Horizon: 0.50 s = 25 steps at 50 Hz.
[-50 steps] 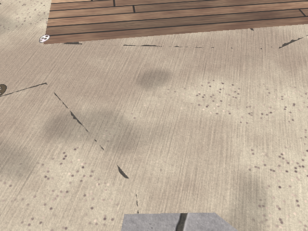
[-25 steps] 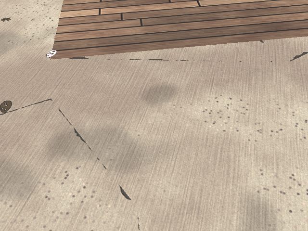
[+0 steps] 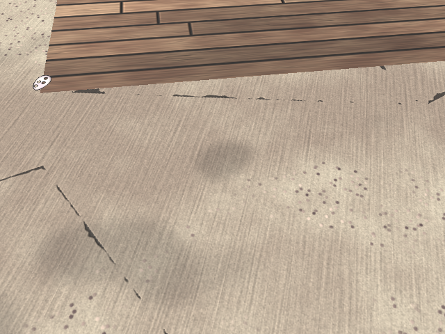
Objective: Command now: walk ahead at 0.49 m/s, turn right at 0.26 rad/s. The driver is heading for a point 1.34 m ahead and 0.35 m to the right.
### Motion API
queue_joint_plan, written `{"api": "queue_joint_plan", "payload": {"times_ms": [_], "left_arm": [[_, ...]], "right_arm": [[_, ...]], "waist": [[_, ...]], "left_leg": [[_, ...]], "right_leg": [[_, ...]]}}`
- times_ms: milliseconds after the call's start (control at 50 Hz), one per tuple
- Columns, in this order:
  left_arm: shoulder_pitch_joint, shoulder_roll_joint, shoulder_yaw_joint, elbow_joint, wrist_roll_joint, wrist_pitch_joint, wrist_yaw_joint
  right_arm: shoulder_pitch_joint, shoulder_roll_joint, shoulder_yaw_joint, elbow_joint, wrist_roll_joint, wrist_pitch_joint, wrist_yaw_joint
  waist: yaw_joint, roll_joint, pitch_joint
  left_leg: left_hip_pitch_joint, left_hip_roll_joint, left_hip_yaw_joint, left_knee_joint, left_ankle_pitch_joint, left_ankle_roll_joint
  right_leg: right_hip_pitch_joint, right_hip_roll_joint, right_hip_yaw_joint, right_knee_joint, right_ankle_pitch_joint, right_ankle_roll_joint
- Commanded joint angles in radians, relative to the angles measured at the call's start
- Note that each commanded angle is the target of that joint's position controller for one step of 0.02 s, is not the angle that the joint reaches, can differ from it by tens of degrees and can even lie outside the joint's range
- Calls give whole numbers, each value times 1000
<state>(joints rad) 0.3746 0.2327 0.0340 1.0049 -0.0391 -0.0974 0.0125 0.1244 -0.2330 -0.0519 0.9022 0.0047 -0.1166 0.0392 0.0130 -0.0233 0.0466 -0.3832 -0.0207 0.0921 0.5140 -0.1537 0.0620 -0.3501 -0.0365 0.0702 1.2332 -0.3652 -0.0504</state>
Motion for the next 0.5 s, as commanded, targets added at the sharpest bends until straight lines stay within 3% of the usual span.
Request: {"api": "queue_joint_plan", "payload": {"times_ms": [20,80,140,240,280,320,360,400,420,440,460,480,500], "left_arm": [[76,48,28,-39,0,15,11],[33,37,37,-64,2,48,16],[-80,62,50,-109,12,44,10],[-255,33,38,-175,20,28,-27],[-327,21,30,-216,28,26,-43],[-357,19,29,-254,34,27,-60],[-306,55,44,-273,32,30,-73],[-114,134,81,-243,25,27,-77],[-10,197,108,-226,30,26,-59],[-15,307,129,-246,44,39,-27],[-26,322,113,-288,67,32,-34],[-42,252,101,-313,67,41,-37],[-124,211,90,-320,43,40,-39]], "right_arm": [[46,-61,-14,-3,-17,-19,4],[71,-91,-22,29,-20,-29,-7],[113,-105,-25,45,-24,-24,-31],[176,-143,-28,50,-16,-10,-59],[193,-149,-27,53,-12,8,-68],[209,-168,-31,52,-3,33,-76],[190,-196,-39,36,7,53,-87],[143,-215,-45,7,15,68,-93],[131,-212,-42,-9,17,64,-88],[194,-89,-9,-50,-34,42,-76],[306,-89,8,-69,-18,11,-52],[187,-171,-14,-82,13,3,-42],[117,-163,-15,-113,23,11,-47]], "waist": [[8,104,-75],[23,106,-6],[3,73,20],[-52,49,48],[-69,38,78],[-73,53,61],[-34,98,-2],[68,115,-111],[130,58,-173],[48,-232,-284],[11,-216,-534],[73,-45,-542],[43,13,-374]], "left_leg": [[174,271,-264,-352,24,123],[111,262,-150,-412,81,140],[186,254,-79,-422,131,130],[289,260,31,-425,195,100],[339,264,81,-364,356,88],[391,278,110,-272,537,76],[435,283,123,-144,790,54],[415,254,128,127,879,15],[309,196,139,370,676,-42],[-45,55,139,765,-210,-107],[-253,-72,-120,1040,-572,-131],[-261,-4,-225,1055,-494,-102],[-315,34,-201,949,-394,-89]], "right_leg": [[-168,-112,49,8,107,-18],[-226,-118,49,-50,170,-11],[-354,-105,71,-190,321,3],[-373,-81,-24,-463,493,3],[-379,-65,-73,-550,484,-1],[-349,-36,-131,-591,424,-6],[-250,22,-177,-603,324,-32],[-20,94,-193,-674,311,-77],[177,83,-129,-789,506,-117],[516,-177,200,-672,1065,-242],[737,-405,661,-752,1140,-470],[673,-330,531,-784,1004,-405],[527,-267,384,-807,869,-334]]}}
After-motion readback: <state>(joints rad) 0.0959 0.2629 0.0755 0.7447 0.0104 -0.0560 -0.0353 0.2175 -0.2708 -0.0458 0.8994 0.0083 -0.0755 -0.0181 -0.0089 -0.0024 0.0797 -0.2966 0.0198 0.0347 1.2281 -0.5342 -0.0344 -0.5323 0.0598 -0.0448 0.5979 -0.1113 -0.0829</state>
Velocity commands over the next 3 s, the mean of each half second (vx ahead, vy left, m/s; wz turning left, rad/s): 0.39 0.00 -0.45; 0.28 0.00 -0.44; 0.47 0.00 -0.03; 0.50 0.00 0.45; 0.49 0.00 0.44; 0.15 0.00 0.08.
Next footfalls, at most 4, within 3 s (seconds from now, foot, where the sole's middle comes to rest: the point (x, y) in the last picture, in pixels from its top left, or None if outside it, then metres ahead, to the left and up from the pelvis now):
0.42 right None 0.39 -0.15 -0.77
0.90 left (214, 329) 0.48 0.05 -0.77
1.38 right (335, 287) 0.61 -0.32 -0.77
1.90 left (289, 187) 0.99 -0.21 -0.77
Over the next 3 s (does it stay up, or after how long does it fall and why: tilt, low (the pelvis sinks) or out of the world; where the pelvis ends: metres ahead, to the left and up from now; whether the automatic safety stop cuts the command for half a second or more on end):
stays up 1.26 -0.32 0.00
